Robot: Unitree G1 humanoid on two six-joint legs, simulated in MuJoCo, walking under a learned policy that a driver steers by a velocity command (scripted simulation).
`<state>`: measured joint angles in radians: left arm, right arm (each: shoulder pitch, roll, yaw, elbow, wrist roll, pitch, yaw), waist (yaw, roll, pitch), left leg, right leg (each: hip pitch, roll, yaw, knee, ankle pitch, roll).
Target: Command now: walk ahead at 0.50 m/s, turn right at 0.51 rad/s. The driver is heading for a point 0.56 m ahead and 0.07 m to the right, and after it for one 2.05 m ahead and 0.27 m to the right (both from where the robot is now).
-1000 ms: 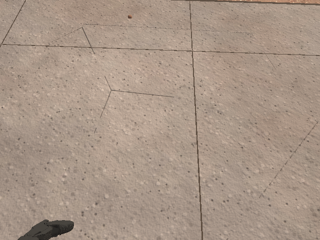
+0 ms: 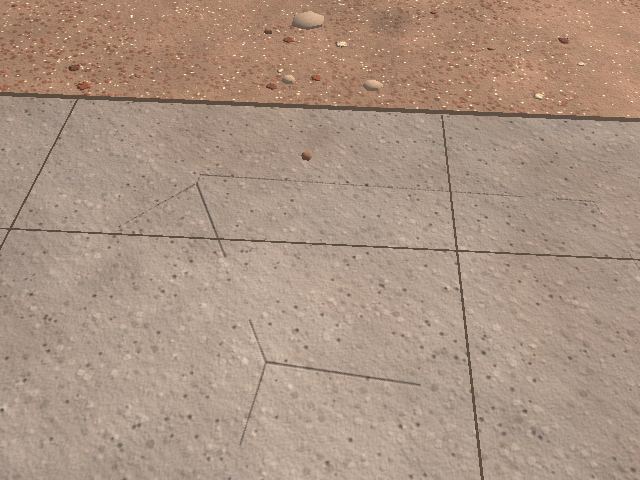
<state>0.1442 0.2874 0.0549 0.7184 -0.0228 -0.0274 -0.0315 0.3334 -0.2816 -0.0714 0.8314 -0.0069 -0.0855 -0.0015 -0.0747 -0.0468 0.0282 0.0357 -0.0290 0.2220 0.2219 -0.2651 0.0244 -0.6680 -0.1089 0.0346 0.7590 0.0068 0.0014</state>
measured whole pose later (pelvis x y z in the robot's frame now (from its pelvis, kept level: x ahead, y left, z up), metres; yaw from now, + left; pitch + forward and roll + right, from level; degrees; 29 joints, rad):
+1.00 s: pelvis +0.57 -0.05 +0.01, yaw -1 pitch +2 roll -1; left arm 0.09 0.29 0.04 0.66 0.02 -0.09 0.00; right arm 0.36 -0.28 -0.05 0.76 0.02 -0.05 0.00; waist -0.07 -0.03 0.04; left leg -0.14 -0.13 -0.14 0.32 -0.20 0.10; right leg -0.65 -0.06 0.12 0.70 -0.05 0.07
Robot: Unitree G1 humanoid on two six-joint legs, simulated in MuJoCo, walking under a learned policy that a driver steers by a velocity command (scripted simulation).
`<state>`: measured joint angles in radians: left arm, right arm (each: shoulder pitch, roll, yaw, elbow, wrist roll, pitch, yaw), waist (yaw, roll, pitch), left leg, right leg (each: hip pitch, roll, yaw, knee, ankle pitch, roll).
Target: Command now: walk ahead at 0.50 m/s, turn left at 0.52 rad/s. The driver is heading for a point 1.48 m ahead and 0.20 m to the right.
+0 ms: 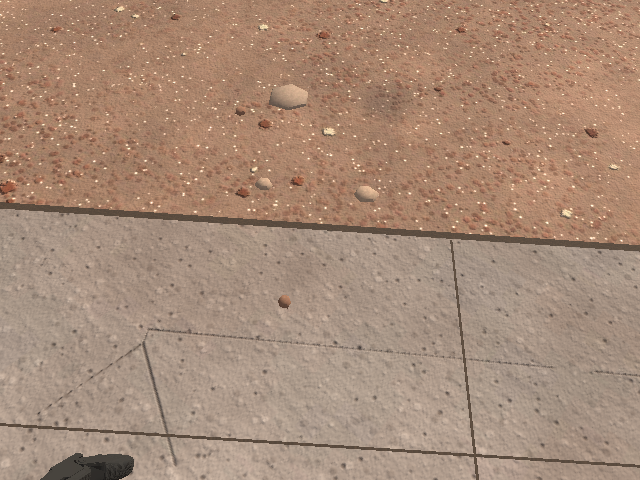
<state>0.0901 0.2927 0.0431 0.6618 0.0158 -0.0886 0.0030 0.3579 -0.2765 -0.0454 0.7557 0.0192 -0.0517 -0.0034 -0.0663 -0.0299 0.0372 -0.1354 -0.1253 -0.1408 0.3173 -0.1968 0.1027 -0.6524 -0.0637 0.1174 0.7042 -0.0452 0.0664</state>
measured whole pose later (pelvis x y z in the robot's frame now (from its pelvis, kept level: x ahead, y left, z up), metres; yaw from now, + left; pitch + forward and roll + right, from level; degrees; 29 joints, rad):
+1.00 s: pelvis +0.53 -0.02 -0.01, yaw -20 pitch +1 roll +2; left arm 0.15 0.31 0.07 0.65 -0.02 -0.02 -0.03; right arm 0.34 -0.29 -0.07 0.83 0.00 -0.08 0.00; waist -0.09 -0.04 0.04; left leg 0.00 -0.03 0.14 0.24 -0.26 0.02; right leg -0.69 -0.10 0.05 0.80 -0.04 0.01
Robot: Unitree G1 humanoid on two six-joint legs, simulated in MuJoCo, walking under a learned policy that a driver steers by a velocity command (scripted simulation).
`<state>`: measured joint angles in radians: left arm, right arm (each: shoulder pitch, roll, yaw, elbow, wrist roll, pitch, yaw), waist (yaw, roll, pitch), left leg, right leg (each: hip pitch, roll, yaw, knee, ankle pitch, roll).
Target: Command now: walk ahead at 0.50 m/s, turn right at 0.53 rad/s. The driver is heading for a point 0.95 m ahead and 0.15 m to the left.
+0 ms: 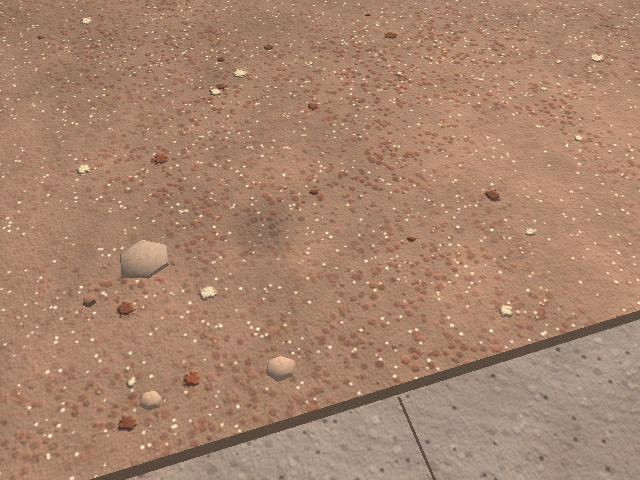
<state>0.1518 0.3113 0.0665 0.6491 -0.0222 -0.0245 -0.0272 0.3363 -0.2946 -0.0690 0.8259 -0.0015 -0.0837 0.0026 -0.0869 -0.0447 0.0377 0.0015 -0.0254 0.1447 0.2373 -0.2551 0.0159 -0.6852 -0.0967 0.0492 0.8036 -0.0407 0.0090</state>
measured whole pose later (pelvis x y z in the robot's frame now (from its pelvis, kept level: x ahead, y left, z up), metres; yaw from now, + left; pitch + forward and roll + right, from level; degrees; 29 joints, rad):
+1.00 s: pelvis +0.54 +0.04 +0.01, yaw +23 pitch +2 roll -1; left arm 0.06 0.30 0.06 0.71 0.01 -0.09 0.00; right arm 0.33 -0.28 -0.07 0.74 0.02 -0.05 0.00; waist -0.06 -0.03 0.05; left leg -0.16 -0.10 -0.11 0.34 -0.20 0.09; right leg -0.65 -0.09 0.10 0.77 -0.08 0.07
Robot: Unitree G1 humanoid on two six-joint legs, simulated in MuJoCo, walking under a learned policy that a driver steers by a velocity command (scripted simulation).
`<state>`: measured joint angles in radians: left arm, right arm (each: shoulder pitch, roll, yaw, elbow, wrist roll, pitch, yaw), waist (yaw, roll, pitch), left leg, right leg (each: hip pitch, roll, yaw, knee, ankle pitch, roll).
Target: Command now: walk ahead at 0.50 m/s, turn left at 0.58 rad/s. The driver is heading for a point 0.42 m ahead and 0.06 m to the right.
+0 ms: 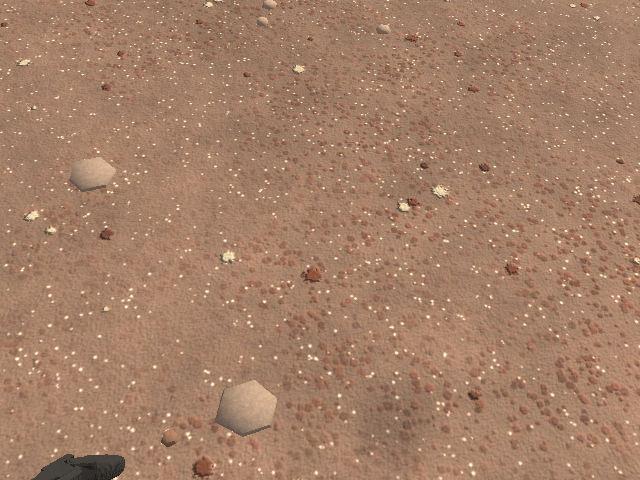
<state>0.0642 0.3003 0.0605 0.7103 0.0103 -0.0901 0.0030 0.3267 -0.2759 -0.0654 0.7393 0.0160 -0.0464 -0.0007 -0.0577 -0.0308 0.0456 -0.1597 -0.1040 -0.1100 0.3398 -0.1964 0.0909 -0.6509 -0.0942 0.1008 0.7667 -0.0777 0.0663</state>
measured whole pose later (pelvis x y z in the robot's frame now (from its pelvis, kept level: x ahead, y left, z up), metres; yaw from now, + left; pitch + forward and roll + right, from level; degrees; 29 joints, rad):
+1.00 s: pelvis +0.36 -0.02 -0.01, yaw +7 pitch -1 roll +0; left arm 0.22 0.25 0.02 0.97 0.01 0.00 0.02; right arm 0.14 -0.22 -0.03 0.84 -0.01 0.00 -0.02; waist 0.01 0.01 0.02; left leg -0.30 -0.02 -0.01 0.50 -0.19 0.01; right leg -0.20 -0.03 0.02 0.53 -0.33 0.03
